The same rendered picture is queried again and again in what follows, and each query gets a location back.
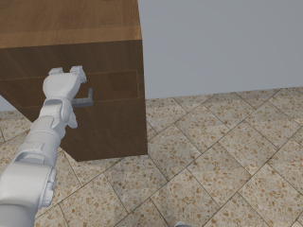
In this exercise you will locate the drawer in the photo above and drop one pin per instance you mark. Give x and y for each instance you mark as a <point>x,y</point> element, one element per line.
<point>111,85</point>

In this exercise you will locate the cabinet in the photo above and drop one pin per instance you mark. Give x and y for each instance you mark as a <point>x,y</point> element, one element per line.
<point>100,36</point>

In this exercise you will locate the robot left hand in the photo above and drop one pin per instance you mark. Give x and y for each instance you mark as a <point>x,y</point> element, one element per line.
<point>65,85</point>

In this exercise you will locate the handle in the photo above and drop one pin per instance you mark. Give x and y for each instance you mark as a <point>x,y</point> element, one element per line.
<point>83,102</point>

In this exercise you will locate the robot left upper arm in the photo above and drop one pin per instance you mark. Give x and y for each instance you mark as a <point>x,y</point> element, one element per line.
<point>26,188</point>

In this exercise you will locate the left robot forearm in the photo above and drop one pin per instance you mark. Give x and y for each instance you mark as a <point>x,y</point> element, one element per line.
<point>45,135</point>

